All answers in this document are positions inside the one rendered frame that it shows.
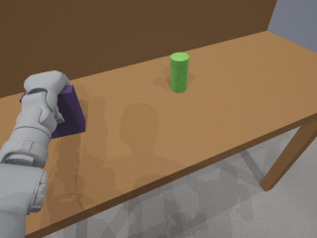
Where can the left robot forearm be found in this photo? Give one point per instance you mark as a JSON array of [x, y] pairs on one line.
[[30, 138]]

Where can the table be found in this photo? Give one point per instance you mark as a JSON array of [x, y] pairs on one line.
[[245, 85]]

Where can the robot left hand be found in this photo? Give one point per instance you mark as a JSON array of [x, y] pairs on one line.
[[54, 80]]

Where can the sponge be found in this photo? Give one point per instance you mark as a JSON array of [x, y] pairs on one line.
[[70, 110]]

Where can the robot left upper arm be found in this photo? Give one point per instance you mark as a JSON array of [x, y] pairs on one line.
[[22, 191]]

